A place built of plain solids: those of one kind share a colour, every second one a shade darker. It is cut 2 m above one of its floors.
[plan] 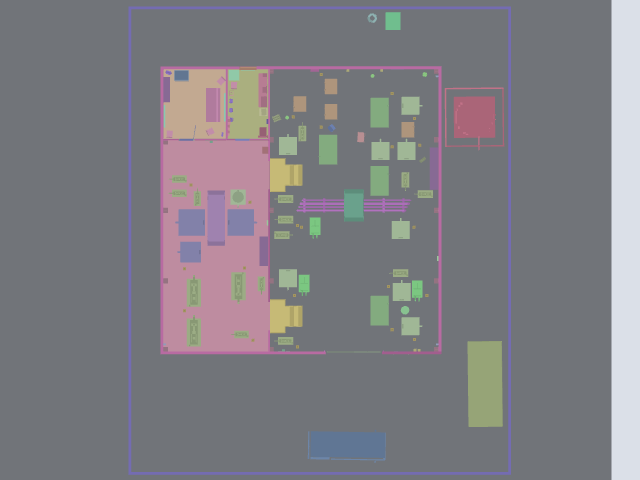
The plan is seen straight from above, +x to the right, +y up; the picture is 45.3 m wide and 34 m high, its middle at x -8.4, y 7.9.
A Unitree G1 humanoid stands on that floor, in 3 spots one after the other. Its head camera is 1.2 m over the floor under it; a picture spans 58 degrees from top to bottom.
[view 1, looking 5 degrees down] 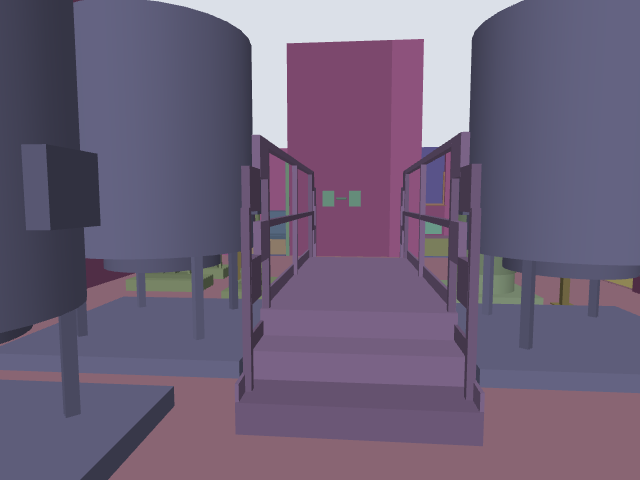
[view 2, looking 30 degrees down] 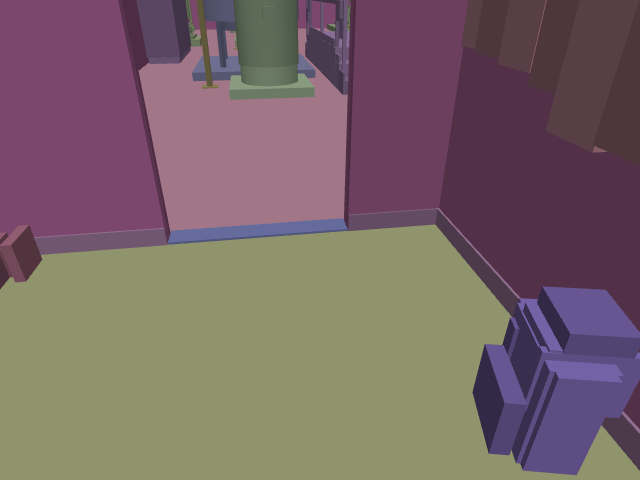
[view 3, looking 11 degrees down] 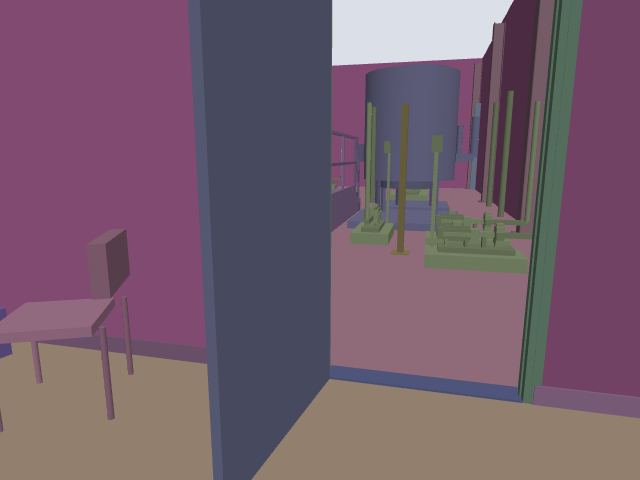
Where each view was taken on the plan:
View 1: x -15.75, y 5.40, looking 95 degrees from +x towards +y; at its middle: wall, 9.62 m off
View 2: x -13.90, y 17.20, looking -99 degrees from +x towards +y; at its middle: raised_floor_mess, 2.40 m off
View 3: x -17.85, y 17.20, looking -76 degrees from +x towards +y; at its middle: door_leaf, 2.10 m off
